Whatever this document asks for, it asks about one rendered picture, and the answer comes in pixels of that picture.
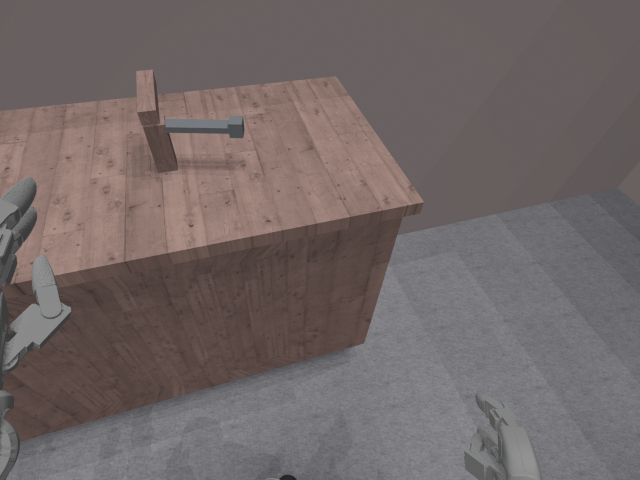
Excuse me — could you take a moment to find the robot left forearm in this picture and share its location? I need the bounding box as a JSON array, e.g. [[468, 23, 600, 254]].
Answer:
[[0, 390, 20, 480]]

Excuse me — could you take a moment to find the left robot hand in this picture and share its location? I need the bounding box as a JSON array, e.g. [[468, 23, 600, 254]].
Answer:
[[0, 177, 71, 390]]

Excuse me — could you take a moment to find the counter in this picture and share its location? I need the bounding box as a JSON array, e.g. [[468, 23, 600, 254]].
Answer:
[[0, 70, 424, 442]]

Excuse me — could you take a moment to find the right robot hand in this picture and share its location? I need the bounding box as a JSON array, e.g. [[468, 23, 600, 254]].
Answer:
[[464, 392, 542, 480]]

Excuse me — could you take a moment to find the tap lever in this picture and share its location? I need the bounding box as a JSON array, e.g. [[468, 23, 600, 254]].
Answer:
[[164, 116, 245, 138]]

